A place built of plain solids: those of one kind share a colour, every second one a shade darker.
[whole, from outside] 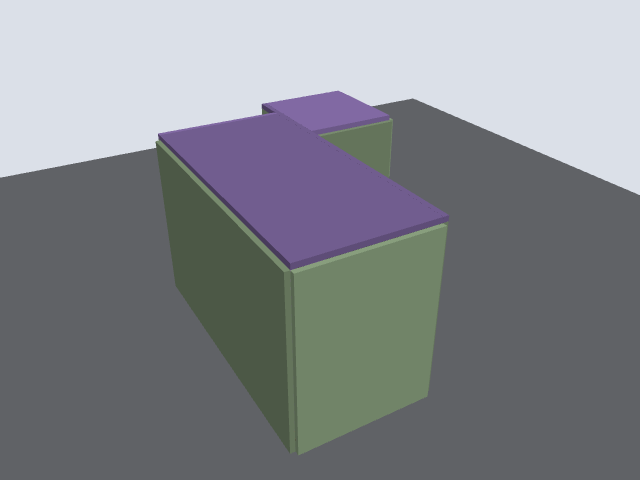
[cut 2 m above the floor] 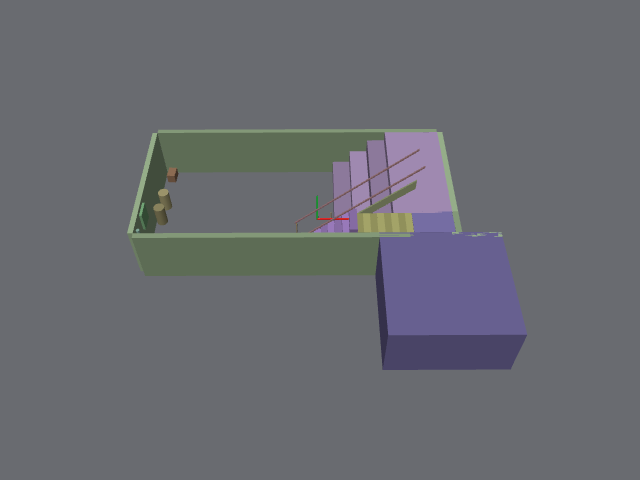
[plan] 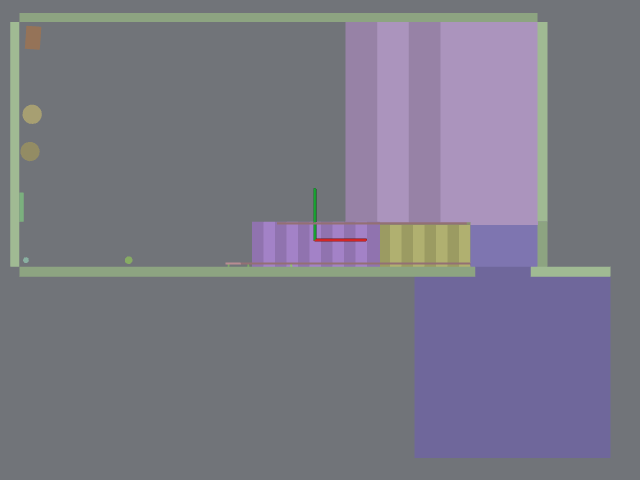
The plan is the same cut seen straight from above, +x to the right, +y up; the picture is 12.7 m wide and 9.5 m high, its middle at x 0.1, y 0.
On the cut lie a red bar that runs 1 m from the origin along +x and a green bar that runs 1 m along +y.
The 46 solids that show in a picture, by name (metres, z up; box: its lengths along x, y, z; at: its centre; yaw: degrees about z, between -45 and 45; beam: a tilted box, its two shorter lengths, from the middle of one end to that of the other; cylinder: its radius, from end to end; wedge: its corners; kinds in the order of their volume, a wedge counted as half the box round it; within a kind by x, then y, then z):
{
 "floor_1": {"box": [1.33, 0.89, 4.2], "at": [3.74, -0.08, 1.8]},
 "floor_2": {"box": [3.88, 3.78, 4.2], "at": [3.91, -2.42, 1.8]},
 "wall_1": {"box": [0.18, 4.84, 6.46], "at": [-5.94, 1.89, 3.18]},
 "wall_2": {"box": [9.02, 0.2, 6.46], "at": [-1.34, -0.63, 3.18]},
 "wall_3": {"box": [10.26, 0.18, 6.46], "at": [-0.72, 4.4, 3.18]},
 "wall_4": {"box": [0.18, 3.58, 2.51], "at": [1.88, -2.52, 5.15]},
 "wall_5": {"box": [3.88, 0.18, 2.51], "at": [3.91, -4.4, 5.15]},
 "wall_6": {"box": [0.2, 0.89, 6.46], "at": [4.51, -0.08, 3.18]},
 "wall_7": {"box": [0.2, 3.95, 6.46], "at": [4.51, 2.34, 3.18]},
 "wall_8": {"box": [1.58, 0.2, 6.46], "at": [5.06, -0.63, 3.18]},
 "mass_1": {"box": [0.63, 4.02, 0.59], "at": [0.92, 2.31, 0.24]},
 "mass_2": {"box": [0.63, 4.02, 1.13], "at": [1.55, 2.31, 0.51]},
 "mass_3": {"box": [0.63, 4.02, 1.66], "at": [2.17, 2.31, 0.78]},
 "mass_4": {"box": [1.93, 4.02, 2.2], "at": [3.45, 2.31, 1.05]},
 "roof_1": {"box": [10.26, 4.84, 0.2], "at": [-0.72, 1.89, 6.51]},
 "roof_2": {"box": [11.7, 0.2, 0.2], "at": [0.0, -0.63, 6.51]},
 "roof_3": {"box": [3.88, 3.58, 0.2], "at": [3.91, -2.52, 6.51]},
 "roof_4": {"box": [0.2, 4.84, 0.2], "at": [4.51, 1.89, 6.51]},
 "under_1": {"box": [0.23, 0.83, 2.18], "at": [1.37, -0.12, 1.04]},
 "under_2": {"box": [0.23, 0.83, 2.38], "at": [1.6, -0.12, 1.14]},
 "under_3": {"box": [0.23, 0.83, 2.57], "at": [1.83, -0.12, 1.24]},
 "under_4": {"box": [0.23, 0.83, 2.77], "at": [2.06, -0.12, 1.33]},
 "under_5": {"box": [0.23, 0.83, 2.96], "at": [2.28, -0.12, 1.43]},
 "under_6": {"box": [0.23, 0.83, 3.16], "at": [2.51, -0.12, 1.53]},
 "under_7": {"box": [0.23, 0.83, 3.35], "at": [2.74, -0.12, 1.63]},
 "under_8": {"box": [0.23, 0.83, 3.55], "at": [2.96, -0.12, 1.73]},
 "guard_rail_1": {"box": [0.3, 0.043, 0.043], "at": [-1.62, -0.46, 0.88]},
 "guard_rail_2": {"wedge": [[-1.47, -0.49, 0.84], [-1.47, -0.49, 0.9], [-1.47, -0.44, 0.84], [-1.47, -0.44, 0.9], [3.08, -0.49, 4.74], [3.08, -0.49, 4.8], [3.08, -0.44, 4.74], [3.08, -0.44, 4.8]]},
 "guard_rail_3": {"wedge": [[-0.75, 0.31, 1.46], [-0.75, 0.31, 1.52], [-0.75, 0.35, 1.46], [-0.75, 0.35, 1.52], [3.0, 0.31, 4.68], [3.0, 0.31, 4.74], [3.0, 0.35, 4.68], [3.0, 0.35, 4.74]]},
 "string_1": {"wedge": [[-0.62, 0.3, -0.05], [-0.62, 0.3, 0.29], [-0.62, 0.35, -0.05], [-0.62, 0.35, 0.29], [3.08, 0.3, 3.12], [3.08, 0.3, 3.46], [3.08, 0.35, 3.12], [3.08, 0.35, 3.46]]},
 "tread_1": {"wedge": [[-1.24, -0.53, -0.05], [-1.24, -0.53, 0.19], [-1.24, 0.36, -0.05], [-1.24, 0.36, 0.19], [-0.99, -0.53, -0.05], [-0.99, -0.53, 0.19], [-0.99, 0.36, -0.05], [-0.99, 0.36, 0.19]]},
 "tread_2": {"wedge": [[-1.02, -0.53, 0.18], [-1.02, -0.53, 0.39], [-1.02, 0.36, 0.18], [-1.02, 0.36, 0.39], [-0.76, -0.53, 0.18], [-0.76, -0.53, 0.39], [-0.76, 0.36, 0.18], [-0.76, 0.36, 0.39]]},
 "tread_3": {"wedge": [[-0.79, -0.53, 0.38], [-0.79, -0.53, 0.58], [-0.79, 0.36, 0.38], [-0.79, 0.36, 0.58], [-0.53, -0.53, 0.38], [-0.53, -0.53, 0.58], [-0.53, 0.36, 0.38], [-0.53, 0.36, 0.58]]},
 "tread_4": {"wedge": [[-0.56, -0.53, 0.57], [-0.56, -0.53, 0.78], [-0.56, 0.36, 0.57], [-0.56, 0.36, 0.78], [-0.31, -0.53, 0.57], [-0.31, -0.53, 0.78], [-0.31, 0.36, 0.57], [-0.31, 0.36, 0.78]]},
 "tread_5": {"wedge": [[-0.34, -0.53, 0.77], [-0.34, -0.53, 0.97], [-0.33, 0.36, 0.77], [-0.33, 0.36, 0.97], [-0.08, -0.53, 0.77], [-0.08, -0.53, 0.97], [-0.08, 0.36, 0.77], [-0.08, 0.36, 0.97]]},
 "tread_6": {"wedge": [[-0.11, -0.53, 0.96], [-0.11, -0.53, 1.16], [-0.11, 0.36, 0.96], [-0.11, 0.36, 1.17], [0.15, -0.53, 0.96], [0.15, -0.53, 1.16], [0.15, 0.36, 0.96], [0.15, 0.36, 1.17]]},
 "tread_7": {"wedge": [[0.12, -0.53, 1.15], [0.12, -0.53, 1.36], [0.12, 0.36, 1.15], [0.12, 0.36, 1.36], [0.38, -0.53, 1.15], [0.38, -0.53, 1.36], [0.38, 0.36, 1.15], [0.38, 0.36, 1.36]]},
 "tread_8": {"wedge": [[0.35, -0.53, 1.35], [0.35, -0.53, 1.56], [0.35, 0.36, 1.35], [0.35, 0.36, 1.56], [0.6, -0.53, 1.35], [0.6, -0.53, 1.55], [0.6, 0.36, 1.35], [0.6, 0.36, 1.56]]},
 "tread_9": {"wedge": [[0.58, -0.53, 1.54], [0.58, -0.53, 1.75], [0.58, 0.36, 1.54], [0.58, 0.36, 1.75], [0.83, -0.53, 1.54], [0.83, -0.53, 1.75], [0.83, 0.36, 1.54], [0.83, 0.36, 1.75]]},
 "tread_10": {"wedge": [[0.8, -0.53, 1.74], [0.8, -0.53, 1.94], [0.8, 0.36, 1.74], [0.8, 0.36, 1.95], [1.06, -0.53, 1.74], [1.06, -0.53, 1.95], [1.06, 0.36, 1.74], [1.06, 0.36, 1.95]]},
 "tread_11": {"wedge": [[1.03, -0.53, 1.93], [1.03, -0.53, 2.14], [1.03, 0.36, 1.93], [1.03, 0.36, 2.14], [1.29, -0.53, 1.93], [1.29, -0.53, 2.14], [1.29, 0.36, 1.93], [1.29, 0.36, 2.14]]},
 "bin_1": {"cylinder": 0.19, "from": [-5.64, 1.75, 0.0], "to": [-5.64, 1.75, 0.75]},
 "bin_2": {"cylinder": 0.19, "from": [-5.6, 2.49, 0.0], "to": [-5.6, 2.49, 0.75]},
 "bucket_1": {"box": [0.3, 0.46, 0.39], "at": [-5.58, 4.0, 0.14], "yaw": -3.9},
 "cabinet_1": {"box": [0.09, 0.58, 0.69], "at": [-5.8, 0.65, 1.5]},
 "extinguisher_1": {"cylinder": 0.07, "from": [-3.69, -0.4, 0.0], "to": [-3.69, -0.4, 0.52]}
}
